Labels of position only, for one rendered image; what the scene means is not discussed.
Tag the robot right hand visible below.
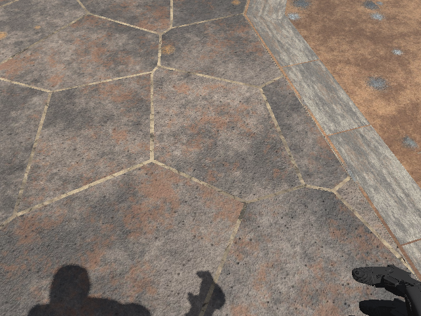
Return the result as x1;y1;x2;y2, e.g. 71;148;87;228
349;265;421;316

